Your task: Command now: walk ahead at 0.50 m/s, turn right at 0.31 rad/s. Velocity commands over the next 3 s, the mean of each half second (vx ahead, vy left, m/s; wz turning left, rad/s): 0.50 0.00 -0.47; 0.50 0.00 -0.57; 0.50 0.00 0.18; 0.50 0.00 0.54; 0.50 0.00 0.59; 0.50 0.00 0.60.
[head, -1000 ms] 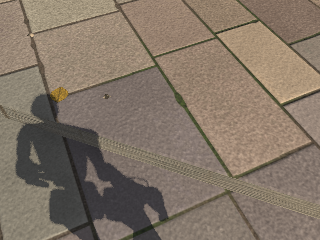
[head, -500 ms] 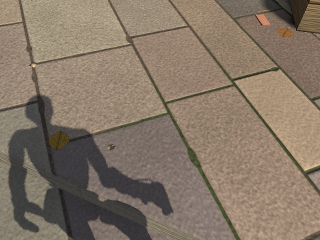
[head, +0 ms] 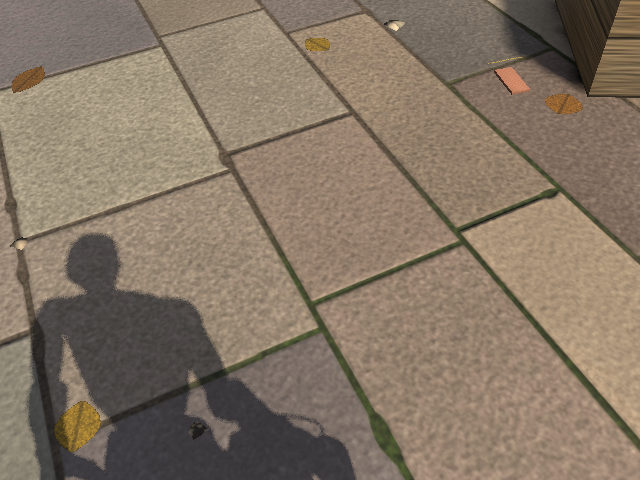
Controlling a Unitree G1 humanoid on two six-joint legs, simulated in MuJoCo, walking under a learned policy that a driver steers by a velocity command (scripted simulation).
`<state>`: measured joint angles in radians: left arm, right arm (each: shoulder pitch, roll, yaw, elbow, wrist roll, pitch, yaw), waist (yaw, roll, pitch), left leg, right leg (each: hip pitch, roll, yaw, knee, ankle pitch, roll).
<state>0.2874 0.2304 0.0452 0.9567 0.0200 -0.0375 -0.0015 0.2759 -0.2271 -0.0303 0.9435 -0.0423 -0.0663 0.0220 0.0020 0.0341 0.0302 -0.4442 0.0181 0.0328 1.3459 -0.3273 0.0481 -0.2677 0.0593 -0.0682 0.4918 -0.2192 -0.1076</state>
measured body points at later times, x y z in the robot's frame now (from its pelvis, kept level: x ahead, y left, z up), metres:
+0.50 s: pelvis +0.30 +0.03 +0.07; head +0.31 +0.02 +0.52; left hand +0.43 +0.26 -0.06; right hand +0.40 -0.24 -0.03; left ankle +0.39 +0.09 -0.61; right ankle +0.13 -0.06 -0.47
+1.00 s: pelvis +0.54 -0.10 +0.10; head +0.58 -0.12 +0.55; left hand +0.86 -0.02 +0.02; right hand +0.40 -0.35 -0.02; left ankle +0.42 +0.10 -0.55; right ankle +0.58 -0.20 -0.61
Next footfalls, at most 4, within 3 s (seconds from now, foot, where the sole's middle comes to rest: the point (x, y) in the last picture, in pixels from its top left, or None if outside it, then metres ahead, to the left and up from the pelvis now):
0.36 left None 0.43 0.09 -0.65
0.96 right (468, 401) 0.61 -0.23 -0.65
1.48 left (439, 245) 1.02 -0.22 -0.65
1.94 right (535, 189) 1.21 -0.50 -0.65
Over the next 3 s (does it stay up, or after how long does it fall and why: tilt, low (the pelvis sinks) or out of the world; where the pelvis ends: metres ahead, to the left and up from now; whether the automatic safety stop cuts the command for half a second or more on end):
stays up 1.64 -0.28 0.11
